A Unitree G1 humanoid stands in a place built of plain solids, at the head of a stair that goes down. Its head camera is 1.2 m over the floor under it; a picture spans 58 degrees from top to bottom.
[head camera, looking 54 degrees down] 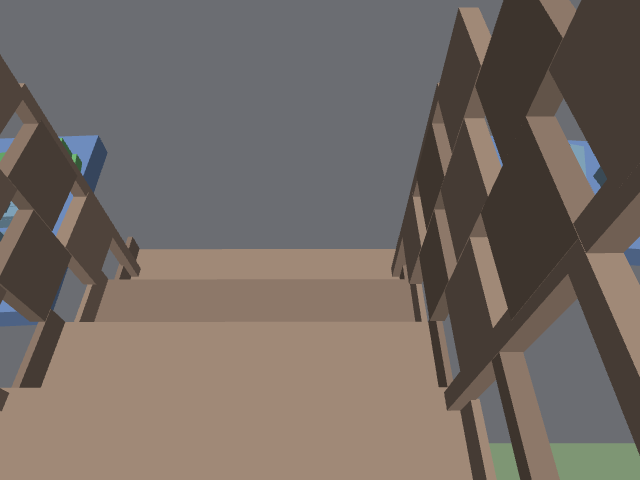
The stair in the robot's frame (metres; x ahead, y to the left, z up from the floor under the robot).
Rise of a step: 0.18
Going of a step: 0.28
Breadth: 1.30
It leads straight ahead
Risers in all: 4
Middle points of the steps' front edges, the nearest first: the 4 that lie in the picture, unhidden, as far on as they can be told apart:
0.37 0.25 0.00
0.65 0.25 -0.18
0.93 0.25 -0.36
1.21 0.25 -0.54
